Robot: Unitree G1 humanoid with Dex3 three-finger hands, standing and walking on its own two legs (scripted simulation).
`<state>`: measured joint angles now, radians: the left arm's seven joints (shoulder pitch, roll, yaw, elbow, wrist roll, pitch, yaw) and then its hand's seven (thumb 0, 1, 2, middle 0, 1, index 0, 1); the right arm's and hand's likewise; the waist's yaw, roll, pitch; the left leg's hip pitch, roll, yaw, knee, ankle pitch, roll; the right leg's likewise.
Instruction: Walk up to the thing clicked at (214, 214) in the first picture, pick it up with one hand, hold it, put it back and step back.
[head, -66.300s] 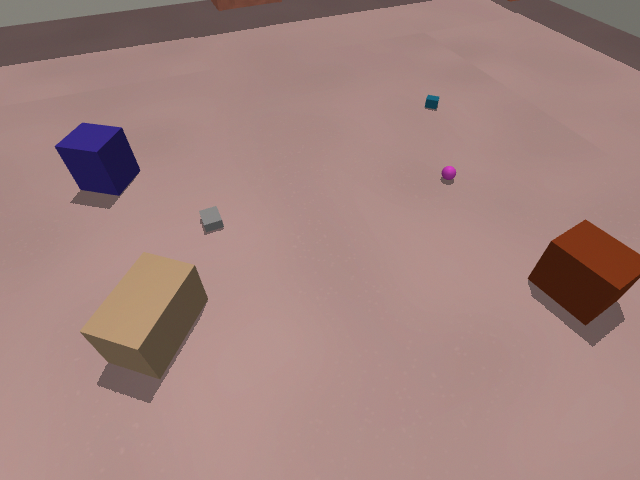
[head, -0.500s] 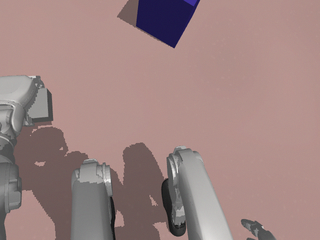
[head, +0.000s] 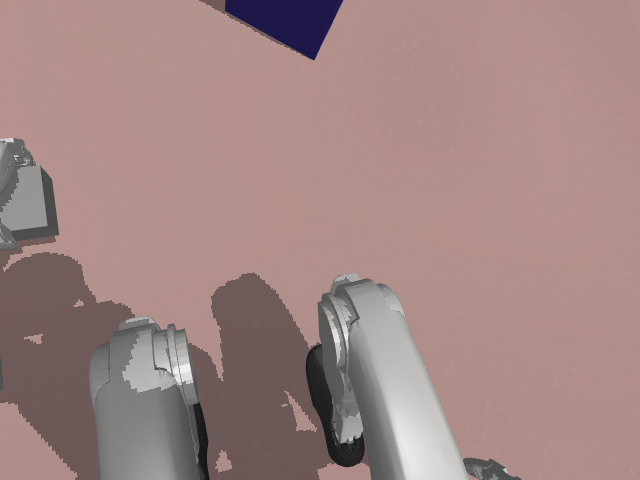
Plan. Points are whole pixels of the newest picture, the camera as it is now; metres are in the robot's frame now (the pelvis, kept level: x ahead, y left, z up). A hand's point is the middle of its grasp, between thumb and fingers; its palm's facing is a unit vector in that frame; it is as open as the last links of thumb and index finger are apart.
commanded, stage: crouch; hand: left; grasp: from above
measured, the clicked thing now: (3, 206) +0.48 +0.31 -0.21
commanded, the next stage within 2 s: lower in 0.10 s
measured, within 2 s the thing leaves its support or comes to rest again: rests again in 1.42 s
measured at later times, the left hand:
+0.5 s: hand (4, 213) +0.48 +0.31 -0.22, palm faces -0.48 -0.07 -0.87, open 10.5 cm
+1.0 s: hand (27, 210) +0.49 +0.30 -0.26, palm faces -0.46 -0.08 -0.89, open 10.5 cm
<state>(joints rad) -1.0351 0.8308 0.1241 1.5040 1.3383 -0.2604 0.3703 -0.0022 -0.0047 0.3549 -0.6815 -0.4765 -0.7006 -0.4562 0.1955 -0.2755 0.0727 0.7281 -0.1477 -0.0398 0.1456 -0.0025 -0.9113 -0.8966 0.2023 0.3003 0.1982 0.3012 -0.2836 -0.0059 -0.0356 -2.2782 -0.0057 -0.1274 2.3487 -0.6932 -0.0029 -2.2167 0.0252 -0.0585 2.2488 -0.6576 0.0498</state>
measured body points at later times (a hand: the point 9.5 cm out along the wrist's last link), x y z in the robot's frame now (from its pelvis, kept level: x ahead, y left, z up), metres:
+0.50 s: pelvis +0.00 +0.00 -0.03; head +0.27 +0.09 +0.33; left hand +0.50 +0.31 -0.17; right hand +0.04 -0.28 -0.11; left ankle +0.07 +0.12 -0.32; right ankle +0.11 -0.13 -0.32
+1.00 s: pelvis +0.00 +0.00 -0.04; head +0.28 +0.09 +0.29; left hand +0.51 +0.30 -0.21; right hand +0.02 -0.27 -0.11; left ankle +0.07 +0.12 -0.32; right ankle +0.11 -0.13 -0.32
